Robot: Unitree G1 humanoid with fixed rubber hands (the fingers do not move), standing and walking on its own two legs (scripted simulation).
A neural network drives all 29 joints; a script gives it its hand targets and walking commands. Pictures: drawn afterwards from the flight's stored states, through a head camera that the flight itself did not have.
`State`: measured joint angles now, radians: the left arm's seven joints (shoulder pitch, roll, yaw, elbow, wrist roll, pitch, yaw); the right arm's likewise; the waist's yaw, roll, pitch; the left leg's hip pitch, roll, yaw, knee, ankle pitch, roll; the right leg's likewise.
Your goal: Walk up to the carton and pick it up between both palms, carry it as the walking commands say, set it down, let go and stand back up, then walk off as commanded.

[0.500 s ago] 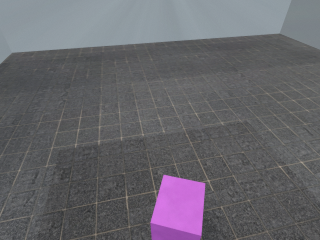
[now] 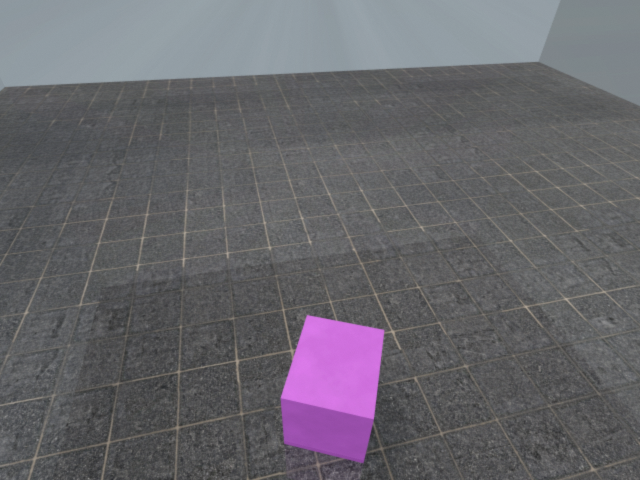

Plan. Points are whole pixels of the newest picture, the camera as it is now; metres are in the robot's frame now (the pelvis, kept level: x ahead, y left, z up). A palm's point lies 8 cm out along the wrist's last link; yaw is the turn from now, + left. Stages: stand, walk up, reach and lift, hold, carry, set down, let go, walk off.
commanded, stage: stand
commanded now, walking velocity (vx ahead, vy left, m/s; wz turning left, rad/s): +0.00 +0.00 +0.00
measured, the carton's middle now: (334, 386) +0.61 -0.05 -0.62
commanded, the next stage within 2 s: walk off in 0.58 s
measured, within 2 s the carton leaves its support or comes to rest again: neither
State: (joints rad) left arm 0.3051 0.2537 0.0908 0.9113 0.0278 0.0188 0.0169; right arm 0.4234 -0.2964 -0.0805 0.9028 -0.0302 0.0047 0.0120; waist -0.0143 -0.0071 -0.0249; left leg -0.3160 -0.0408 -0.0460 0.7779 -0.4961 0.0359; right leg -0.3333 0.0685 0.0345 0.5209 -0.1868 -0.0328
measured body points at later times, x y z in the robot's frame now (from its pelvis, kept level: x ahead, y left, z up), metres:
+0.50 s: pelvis -0.13 -0.01 +0.00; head -0.14 -0.01 +0.45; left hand -0.08 +0.30 -0.12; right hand -0.05 -0.30 -0.11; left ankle -0.03 +0.08 -0.73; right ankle -0.21 -0.15 -0.73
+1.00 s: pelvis -0.12 -0.02 +0.00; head -0.15 -0.01 +0.45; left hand -0.09 +0.23 -0.15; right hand -0.16 -0.31 -0.13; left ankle -0.06 +0.08 -0.71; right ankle -0.21 -0.15 -0.73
